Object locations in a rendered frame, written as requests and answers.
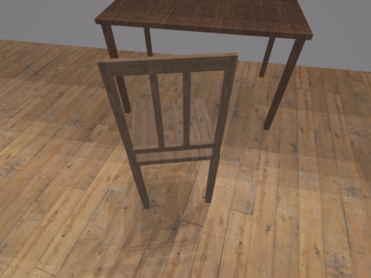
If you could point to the chair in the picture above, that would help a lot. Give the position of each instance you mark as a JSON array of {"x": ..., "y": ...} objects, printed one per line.
[{"x": 170, "y": 131}]

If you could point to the table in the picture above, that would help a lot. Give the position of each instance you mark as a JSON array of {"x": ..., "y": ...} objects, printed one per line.
[{"x": 268, "y": 18}]

